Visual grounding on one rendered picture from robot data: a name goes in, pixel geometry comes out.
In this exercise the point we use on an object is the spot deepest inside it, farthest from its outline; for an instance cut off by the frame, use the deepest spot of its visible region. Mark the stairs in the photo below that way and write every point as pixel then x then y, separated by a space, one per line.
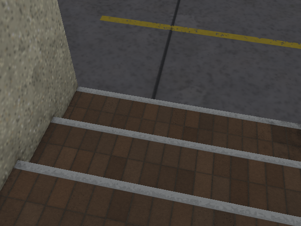
pixel 115 159

